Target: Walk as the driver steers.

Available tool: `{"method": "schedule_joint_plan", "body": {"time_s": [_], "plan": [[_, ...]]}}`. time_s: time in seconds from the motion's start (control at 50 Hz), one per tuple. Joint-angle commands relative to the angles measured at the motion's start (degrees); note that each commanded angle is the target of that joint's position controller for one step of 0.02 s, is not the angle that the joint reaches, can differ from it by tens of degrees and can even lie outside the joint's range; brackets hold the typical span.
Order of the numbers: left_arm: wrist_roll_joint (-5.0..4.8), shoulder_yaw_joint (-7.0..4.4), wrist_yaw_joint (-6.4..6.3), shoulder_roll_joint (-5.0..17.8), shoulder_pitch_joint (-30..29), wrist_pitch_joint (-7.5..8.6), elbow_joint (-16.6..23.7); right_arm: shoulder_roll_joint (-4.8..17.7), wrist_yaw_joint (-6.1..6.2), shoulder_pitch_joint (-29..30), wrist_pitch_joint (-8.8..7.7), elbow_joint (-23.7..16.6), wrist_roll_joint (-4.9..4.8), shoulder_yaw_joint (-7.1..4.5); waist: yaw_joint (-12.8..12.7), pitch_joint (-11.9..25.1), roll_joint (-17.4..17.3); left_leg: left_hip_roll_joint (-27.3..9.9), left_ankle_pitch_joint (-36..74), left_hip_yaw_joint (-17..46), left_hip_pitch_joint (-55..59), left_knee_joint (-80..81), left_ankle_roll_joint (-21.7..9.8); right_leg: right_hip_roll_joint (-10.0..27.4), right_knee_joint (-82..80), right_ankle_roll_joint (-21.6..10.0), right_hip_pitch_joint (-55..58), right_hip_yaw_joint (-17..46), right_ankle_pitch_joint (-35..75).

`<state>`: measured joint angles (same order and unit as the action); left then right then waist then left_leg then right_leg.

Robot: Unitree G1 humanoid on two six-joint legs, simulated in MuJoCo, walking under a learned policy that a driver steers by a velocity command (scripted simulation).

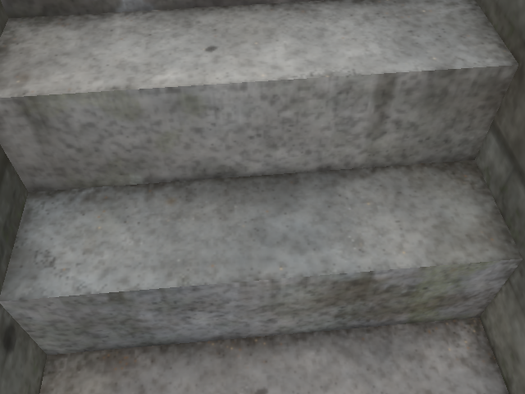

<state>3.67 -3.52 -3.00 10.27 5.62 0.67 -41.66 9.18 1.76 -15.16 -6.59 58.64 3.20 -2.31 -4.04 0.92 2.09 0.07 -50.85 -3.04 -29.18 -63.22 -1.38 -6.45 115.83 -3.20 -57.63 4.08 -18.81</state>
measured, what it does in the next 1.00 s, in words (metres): climbs: right foot, then left foot 0.22 m higher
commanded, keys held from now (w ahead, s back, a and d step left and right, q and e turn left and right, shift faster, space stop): w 0.62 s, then no key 0.38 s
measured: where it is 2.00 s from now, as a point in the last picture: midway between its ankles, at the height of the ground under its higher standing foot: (228, 273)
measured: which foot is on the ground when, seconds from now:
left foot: down 0.00-0.10, up 0.12-0.80, down 0.82-1.00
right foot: up 0.00-0.10, down 0.12-0.80, up 0.82-1.00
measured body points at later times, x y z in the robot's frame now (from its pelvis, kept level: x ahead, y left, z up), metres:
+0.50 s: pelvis +0.11 -0.05 +0.08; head +0.13 -0.05 +0.53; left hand +0.01 +0.12 -0.07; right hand +0.27 -0.23 -0.05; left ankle +0.17 +0.11 -0.20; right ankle +0.10 -0.09 -0.64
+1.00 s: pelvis +0.30 -0.01 +0.26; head +0.31 -0.01 +0.71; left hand +0.42 +0.24 +0.14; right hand +0.35 -0.21 +0.11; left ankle +0.33 +0.09 -0.42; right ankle +0.30 -0.17 -0.25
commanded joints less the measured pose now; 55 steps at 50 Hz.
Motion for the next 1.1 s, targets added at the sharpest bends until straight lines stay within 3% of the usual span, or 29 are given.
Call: {"method": "schedule_joint_plan", "body": {"time_s": [0.02, 0.04, 0.08, 0.1, 0.12, 0.14, 0.16, 0.18, 0.2, 0.32, 0.34, 0.42, 0.56, 0.62, 0.66, 0.7, 0.76, 0.78, 0.8, 0.82, 0.84, 0.86, 0.92, 0.94, 0.96, 1.02, 1.04, 1.06, 1.1], "plan": [[-0.35, -0.81, -1.42, 4.65, 8.26, -1.17, 3.12, 9.71, 0.66, 15.36, -4.44, -8.0, -0.1, -2.33, -10.81, -2.56, -2.35, -9.91, 20.93, 18.11, -3.63, 22.92, -3.65, 2.39, -9.43, 1.99, 0.84, 0.24, -4.67], [-0.7, -1.14, -1.6, 7.27, 12.87, -0.98, 1.8, 10.1, 1.41, 19.53, -5.16, -8.72, 0.75, -2.38, -14.23, -2.53, 1.4, -8.04, 22.09, 12.91, -9.93, 22.51, -3.65, 2.34, -22.38, 3.67, 11.66, -7.75, 0.54], [-4.86, -0.64, -0.61, 4.94, 24.59, -1.05, -1.96, 9.82, 3.02, 19.05, -3.79, -9.14, -2.66, -2.58, -16.97, 4.27, 2.68, -3.08, 48.47, 1.58, -14.73, 6.41, -4.61, 2.61, -63.09, 0.08, 42.92, -17.6, 1.15], [-7.28, -1.49, -1.21, 4.6, 31.63, -1.85, -6.86, 8.92, 3.94, 13.49, -2.21, -8.4, -2.84, -2.18, -16.65, 8.77, -6.69, -5.02, 55.41, 7.24, -17.68, -7.58, -7.37, 4.91, -66.39, -2.51, 56.3, -13.49, 1.3], [-7.15, -1.31, -0.87, 3.51, 35.56, -0.69, -10.06, 1.41, 1.74, 18.1, -2.78, -9.15, -3.31, -0.67, -19.03, 7.06, 3.3, 4.65, 25.72, 4.05, -23.71, -36.51, -6.42, 6.67, -72.8, -5.86, 58.02, -6.87, 10.85], [-2.4, -0.46, 0.78, 2.57, 30.34, 0.22, -10.6, -9.13, 0.18, 17.63, -3.05, -12.52, -2.76, 1.8, -10.9, 3.49, -1.05, 9.46, 35.43, 16.01, -28.6, -62.53, -6.03, 8.34, -67.81, -4.98, 49.34, 7.37, 1.76], [-0.78, 0.71, 3.14, 1.49, 20.17, 0.72, -6.96, -6.68, -0.74, 1.25, -2.96, -16.52, 0.14, 1.46, 2.47, 6.98, -1.55, 6.67, 43.32, 22.38, -31.07, -62.38, -5.35, 15.92, -80.07, -2.48, 48.55, 27.91, -3.86], [-1.47, -1.15, 2.05, 6.19, 12.41, 1.35, -4.99, -0.26, -1.29, 3.37, -1.57, -19.53, 0.99, 0.75, 5.34, 9.2, 3.22, 5.52, 42.97, 15.73, -35.21, -64.89, -3.28, 23.34, -98.71, -2.88, 42.4, 48.87, -45.62], [-2.22, -0.81, 0.9, 5.59, 3.82, 2.91, -5.0, 4.41, -1.34, 8.62, -0.03, -21.24, 1.4, 0.16, 7.39, -1.24, 1.51, 3.12, 45.31, 14.7, -37.11, -64.43, -1.27, 23.7, -100.49, -4.65, 31.35, 51.02, -51.47], [-1.25, -0.03, -0.63, 2.62, 19.71, 6.6, -14.8, -0.69, 0.36, 9.49, 6.06, -17.83, -2.71, 1.15, 3.03, -3.81, -2.44, 0.39, 47.62, 7.69, -43.44, -68.83, -4.43, 18.99, -93.08, -2.91, 34.36, 21.67, -26.13], [1.33, 3.08, 5.7, 1.55, 23.26, 4.98, -16.66, 6.96, -5.39, 8.76, 7.06, -17.23, -5.31, 1.6, -1.35, -6.56, 3.95, 2.37, 45.38, 21.81, -63.34, -76.03, -9.25, 22.4, -96.4, -17.12, 36.0, 36.92, -25.86], [1.65, 4.52, 9.2, 1.37, 28.3, 5.3, -23.3, 2.18, -5.68, 9.51, 6.04, -15.73, -2.0, 3.21, 2.87, 0.29, -0.59, -0.33, 49.29, 15.22, -80.96, -88.08, -14.72, 20.98, -96.4, -12.85, 50.25, 21.74, -12.44], [4.37, 5.23, 9.69, 2.27, 32.44, 5.22, -24.62, 2.76, -5.07, 25.0, 7.46, -18.84, -5.13, 4.13, 0.7, 3.3, 4.72, -8.94, 50.27, 1.09, -77.57, -71.1, -12.78, 19.46, -106.65, -7.36, 43.53, 7.08, -8.42], [2.79, 5.84, 11.05, 2.64, 33.89, 4.21, -25.97, 1.93, -6.08, 27.22, 8.8, -19.17, -3.23, 5.12, 1.19, 3.46, 5.88, -8.66, 43.52, -0.94, -74.46, -64.84, -13.14, 21.85, -111.22, -10.16, 48.57, 4.81, 2.14], [1.42, 6.28, 11.99, 2.41, 20.69, 4.51, -21.68, 2.0, -7.37, 25.51, 8.75, -19.39, -2.17, 5.14, 7.26, 5.75, 4.3, -6.76, 41.72, -7.16, -48.26, -45.7, -13.53, 19.5, -112.18, -10.78, 37.29, -5.51, 32.18], [-1.64, 3.82, 12.18, 13.41, 21.43, 5.49, -23.37, 2.03, -9.78, 23.8, 10.83, -20.46, -2.16, 5.84, 11.59, 15.42, 11.03, 0.17, 35.99, -9.98, -34.76, -35.79, -9.03, 25.08, -102.17, -16.81, 45.6, -5.36, 112.83], [-3.9, 0.23, 13.34, 19.18, 18.59, 5.92, -23.7, 6.37, -9.14, 14.41, 10.21, -17.48, -2.33, 5.41, 11.57, 19.13, 15.34, 8.39, 28.76, -15.4, -28.32, 1.15, -3.42, 24.97, -88.64, -15.88, 74.2, -3.24, 144.76], [-8.78, 1.4, 1.09, 6.33, 31.96, 7.98, -20.12, -1.05, -3.42, 16.39, 5.93, -10.13, -3.7, 6.35, -3.47, 26.87, 5.84, 11.4, 15.51, -10.49, 3.37, 0.1, -9.24, 15.73, -81.58, 2.38, 57.75, -7.06, 128.02], [-10.37, 1.83, -1.84, 9.59, 31.54, 9.3, -21.3, -2.51, -0.54, 5.03, 6.03, -8.86, -5.81, 6.68, 4.87, 27.93, 7.49, 9.18, 13.76, -2.48, 10.62, 3.88, -9.42, 16.82, -77.01, 0.82, 50.87, -4.88, 107.05], [-9.72, 1.01, -2.66, 11.41, 22.3, 9.19, -19.17, -1.4, 0.96, -1.35, 7.51, -3.08, -5.81, 5.74, 10.52, 22.97, -4.26, 4.14, 18.25, 8.14, 12.27, 11.84, -12.0, 12.5, -62.51, -1.15, 40.72, -2.86, 69.6], [-4.95, 1.53, -2.16, 5.75, 16.33, 7.92, -15.54, 3.39, 2.23, -3.3, 8.15, -1.76, -2.21, 3.85, 10.31, 17.63, -14.96, -8.47, 24.82, 31.87, 13.22, 27.21, -18.47, 3.45, -29.94, 0.61, 21.73, 2.58, 23.7], [-1.21, 1.84, -1.28, 0.71, 10.92, 5.85, -10.27, 9.16, 2.51, -1.42, 7.19, -1.49, 0.27, 1.74, 9.61, 12.11, -10.38, -12.14, 31.88, 37.92, 10.29, 33.57, -19.07, -0.52, -9.15, -0.64, 11.48, 10.81, 13.21], [-1.12, 3.05, -2.73, -3.06, 9.48, 3.18, -1.46, 6.27, 0.26, 3.9, 3.04, -0.1, -1.03, 0.18, 1.48, -5.61, -0.94, -10.37, 12.74, 30.52, -2.64, 32.85, -13.3, 0.57, 2.51, -2.4, -4.87, 9.68, 5.84], [-3.69, 0.74, 4.04, 4.72, 8.54, 1.92, -9.39, -0.34, -7.41, 8.29, 0.6, -2.65, -3.54, 2.82, 3.39, -2.01, -3.11, -6.97, 20.5, 22.96, -4.56, 32.03, -9.59, 0.01, -4.99, -5.1, -5.87, 16.98, 12.28], [-2.83, -0.7, 5.32, 6.76, 11.52, 1.77, -9.47, -0.06, -9.54, 8.94, -0.11, -3.89, -4.42, 2.76, 0.01, -1.78, -3.08, -6.11, 25.24, 19.0, -3.12, 34.02, -9.95, 1.93, -10.9, -4.38, -7.01, 12.88, 12.34], [-2.45, -0.02, 4.86, 5.77, 15.04, 1.28, -10.33, 3.94, -10.92, 24.94, 0.23, -14.45, -4.22, 2.24, -5.53, 6.73, -5.56, -6.24, 35.36, 9.93, -11.54, 37.0, -8.55, 6.81, -17.15, 5.81, 9.34, 2.59, 6.68], [-3.13, 2.29, -1.56, -2.9, 13.89, 0.48, -6.95, 4.43, -1.9, 10.19, -0.17, -4.29, -1.19, 0.39, -5.1, -4.77, 2.68, -10.54, 34.51, 12.07, -17.05, 36.01, -12.18, 5.72, -26.42, 3.09, 13.13, -1.11, 13.68], [-2.53, 0.78, 3.23, 3.64, 11.97, 0.8, -9.85, 4.55, -7.74, 24.92, -0.52, -14.01, -3.99, 2.34, -5.71, 8.66, -7.61, -6.94, 43.22, 9.54, -15.39, 41.47, -9.24, 9.94, -21.02, 7.55, 21.62, -2.78, 8.58], [-2.08, -0.6, 5.89, 5.81, 12.76, 1.75, -8.97, 8.35, -9.42, 27.04, -1.69, -16.9, -4.65, 0.75, -5.66, 7.52, -3.74, -6.15, 48.28, 4.71, -12.66, 36.75, -6.9, 11.27, -40.48, 11.39, 31.61, -4.21, 9.69]]}}
Velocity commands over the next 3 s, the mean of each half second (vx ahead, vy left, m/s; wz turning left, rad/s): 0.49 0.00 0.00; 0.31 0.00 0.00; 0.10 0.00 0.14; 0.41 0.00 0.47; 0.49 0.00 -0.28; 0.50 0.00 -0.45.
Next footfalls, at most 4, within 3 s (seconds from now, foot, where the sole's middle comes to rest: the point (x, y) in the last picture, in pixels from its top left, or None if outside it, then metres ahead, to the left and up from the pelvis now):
0.12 right None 0.14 -0.10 -0.68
0.82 left None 0.37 0.09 -0.46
1.20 right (391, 381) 0.41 -0.17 -0.46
1.68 left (166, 258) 0.51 0.23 -0.24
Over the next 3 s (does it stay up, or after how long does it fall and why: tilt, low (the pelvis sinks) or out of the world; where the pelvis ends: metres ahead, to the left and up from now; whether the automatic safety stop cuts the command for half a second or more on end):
stays up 0.95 0.13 0.95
